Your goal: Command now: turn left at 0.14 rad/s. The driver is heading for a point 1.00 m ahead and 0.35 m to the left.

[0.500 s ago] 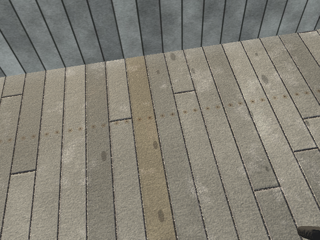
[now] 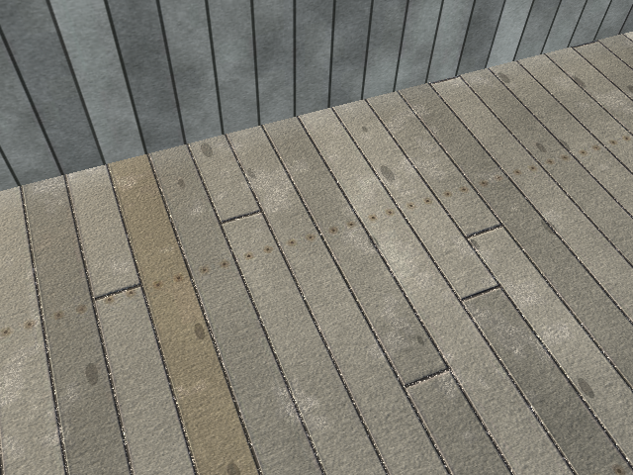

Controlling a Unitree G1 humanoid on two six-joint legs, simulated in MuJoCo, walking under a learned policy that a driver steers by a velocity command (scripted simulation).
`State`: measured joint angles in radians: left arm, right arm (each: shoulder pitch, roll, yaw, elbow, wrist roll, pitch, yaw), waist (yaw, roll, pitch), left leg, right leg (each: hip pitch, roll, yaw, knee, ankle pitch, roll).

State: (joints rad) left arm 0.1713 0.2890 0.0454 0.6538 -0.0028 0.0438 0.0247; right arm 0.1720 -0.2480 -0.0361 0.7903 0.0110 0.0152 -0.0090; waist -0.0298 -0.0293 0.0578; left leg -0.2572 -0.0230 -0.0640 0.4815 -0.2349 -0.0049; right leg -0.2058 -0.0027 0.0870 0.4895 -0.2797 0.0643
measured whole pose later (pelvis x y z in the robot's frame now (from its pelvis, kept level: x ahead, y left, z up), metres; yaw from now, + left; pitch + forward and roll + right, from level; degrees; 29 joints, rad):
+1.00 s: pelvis +0.07 +0.04 +0.00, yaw +36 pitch +1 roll -1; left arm 0.18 0.26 0.04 0.71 0.00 -0.03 -0.01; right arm 0.13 -0.27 -0.02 0.66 -0.03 0.03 -0.02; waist 0.02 0.04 0.03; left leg -0.20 -0.09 -0.21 0.53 -0.32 0.00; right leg -0.25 0.06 0.08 0.48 -0.24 -0.01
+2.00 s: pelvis +0.49 +0.05 -0.01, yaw +3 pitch -2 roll -3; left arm 0.36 0.25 0.07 0.76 0.01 -0.10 -0.04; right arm 0.31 -0.30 -0.04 0.78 0.07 -0.05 0.00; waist 0.01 0.04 0.04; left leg -0.62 0.15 -0.12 1.29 -0.18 0.05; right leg -0.09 0.08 -0.15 0.42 -0.28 -0.08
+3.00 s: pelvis +0.99 +0.14 -0.01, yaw +41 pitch +1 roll +0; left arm 0.22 0.27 0.04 0.70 0.01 0.00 0.03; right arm 0.12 -0.24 -0.01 0.60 -0.03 0.06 -0.03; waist 0.06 -0.02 0.04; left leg -0.29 -0.04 -0.05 0.59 -0.30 0.03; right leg -0.46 -0.01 0.13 0.56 -0.27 0.05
